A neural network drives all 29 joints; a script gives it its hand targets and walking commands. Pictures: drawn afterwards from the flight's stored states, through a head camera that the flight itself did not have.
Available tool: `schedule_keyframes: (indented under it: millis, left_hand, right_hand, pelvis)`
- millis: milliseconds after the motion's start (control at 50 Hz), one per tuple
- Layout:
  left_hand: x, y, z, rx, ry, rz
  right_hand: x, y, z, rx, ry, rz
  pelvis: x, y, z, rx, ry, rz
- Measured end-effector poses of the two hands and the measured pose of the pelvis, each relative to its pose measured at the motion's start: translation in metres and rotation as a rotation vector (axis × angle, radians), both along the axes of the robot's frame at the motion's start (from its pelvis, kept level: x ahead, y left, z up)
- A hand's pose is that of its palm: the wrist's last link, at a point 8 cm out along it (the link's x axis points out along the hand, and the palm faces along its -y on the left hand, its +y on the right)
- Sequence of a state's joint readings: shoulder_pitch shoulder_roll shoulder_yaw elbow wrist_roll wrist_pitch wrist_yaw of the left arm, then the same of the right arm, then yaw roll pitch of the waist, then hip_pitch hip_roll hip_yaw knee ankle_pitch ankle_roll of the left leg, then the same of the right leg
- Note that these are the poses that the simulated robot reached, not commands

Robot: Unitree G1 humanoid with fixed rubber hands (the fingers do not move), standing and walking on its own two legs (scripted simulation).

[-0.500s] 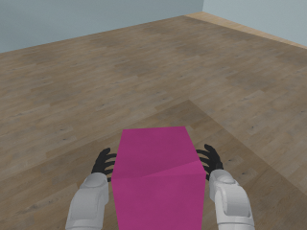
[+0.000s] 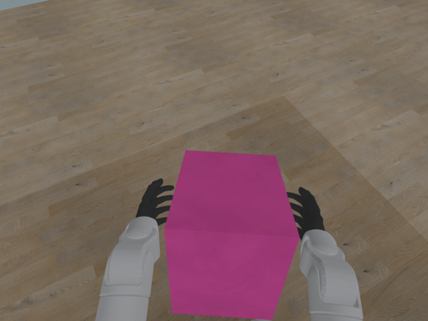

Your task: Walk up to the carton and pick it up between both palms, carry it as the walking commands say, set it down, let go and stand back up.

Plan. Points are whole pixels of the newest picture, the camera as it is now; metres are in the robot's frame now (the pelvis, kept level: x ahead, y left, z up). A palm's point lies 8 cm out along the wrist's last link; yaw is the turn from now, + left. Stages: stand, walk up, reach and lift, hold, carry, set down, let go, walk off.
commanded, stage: carry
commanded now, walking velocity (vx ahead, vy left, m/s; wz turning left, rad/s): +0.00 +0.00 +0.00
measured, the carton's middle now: (226, 230) +0.31 -0.02 -0.08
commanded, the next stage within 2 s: none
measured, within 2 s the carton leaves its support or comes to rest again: neither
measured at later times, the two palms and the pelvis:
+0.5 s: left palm (196, 63) +0.75 +0.04 +0.02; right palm (302, 79) +0.69 -0.25 +0.01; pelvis +0.44 -0.06 +0.00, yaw -5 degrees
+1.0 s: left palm out of the picture +1.00 +0.00 +0.11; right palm out of the picture +1.00 -0.29 +0.11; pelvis +0.74 -0.15 +0.03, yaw -1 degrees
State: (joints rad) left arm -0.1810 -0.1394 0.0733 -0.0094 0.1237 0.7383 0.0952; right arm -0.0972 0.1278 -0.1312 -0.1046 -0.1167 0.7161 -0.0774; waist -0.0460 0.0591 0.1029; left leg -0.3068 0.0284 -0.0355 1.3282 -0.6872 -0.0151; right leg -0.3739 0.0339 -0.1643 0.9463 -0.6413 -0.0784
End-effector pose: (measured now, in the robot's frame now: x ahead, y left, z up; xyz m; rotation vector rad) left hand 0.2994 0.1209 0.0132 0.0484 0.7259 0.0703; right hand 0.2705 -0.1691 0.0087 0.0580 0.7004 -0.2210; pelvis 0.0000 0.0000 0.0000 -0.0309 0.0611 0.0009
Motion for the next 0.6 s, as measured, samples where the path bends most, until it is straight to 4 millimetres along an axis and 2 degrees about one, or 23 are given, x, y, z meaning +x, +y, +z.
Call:
schedule_keyframes:
  millis: [60,140,220,260,320,380,420,460,520,600]
  left_hand:
    - [0.033,-0.002,-0.018,-0.038,0.050,0.047]
    - [0.083,0.003,-0.032,-0.094,0.025,0.158]
    - [0.160,0.013,-0.035,-0.051,-0.029,0.203]
    - [0.202,0.013,-0.031,0.001,-0.029,0.169]
    - [0.263,0.000,-0.025,0.051,0.019,0.096]
    - [0.320,-0.027,-0.019,0.044,0.069,0.026]
    - [0.362,-0.044,-0.012,0.041,0.038,-0.004]
    - [0.406,-0.063,-0.001,0.028,-0.013,-0.046]
    - [0.469,-0.093,0.010,-0.004,-0.087,-0.072]
    - [0.524,-0.113,0.034,-0.051,-0.157,-0.015]
  right_hand:
    - [0.052,-0.003,0.001,-0.040,0.055,0.054]
    - [0.141,0.005,0.008,-0.075,0.017,0.150]
    - [0.237,0.016,0.004,-0.063,-0.079,0.214]
    - [0.275,0.014,-0.002,-0.050,-0.081,0.211]
    - [0.311,-0.002,-0.016,-0.026,-0.035,0.156]
    - [0.331,-0.027,-0.030,0.019,0.019,0.048]
    - [0.347,-0.043,-0.031,0.050,0.022,-0.027]
    - [0.378,-0.060,-0.017,0.050,-0.021,-0.079]
    - [0.436,-0.088,0.005,-0.012,-0.064,-0.101]
    - [0.513,-0.109,0.049,-0.023,-0.134,-0.120]
  pelvis:
    - [0.055,-0.017,0.001,0.047,0.008,0.027]
    - [0.126,-0.033,-0.007,0.061,0.001,0.031]
    - [0.205,-0.036,-0.028,0.086,-0.026,-0.002]
    - [0.238,-0.036,-0.030,0.100,-0.029,-0.063]
    - [0.288,-0.033,-0.022,0.095,-0.021,-0.102]
    - [0.337,-0.032,-0.008,0.078,-0.008,-0.091]
    - [0.368,-0.036,-0.002,0.071,-0.010,-0.094]
    - [0.401,-0.045,0.002,0.069,-0.017,-0.095]
    - [0.456,-0.067,-0.001,0.063,-0.025,-0.070]
    - [0.515,-0.096,0.001,0.030,-0.010,-0.023]
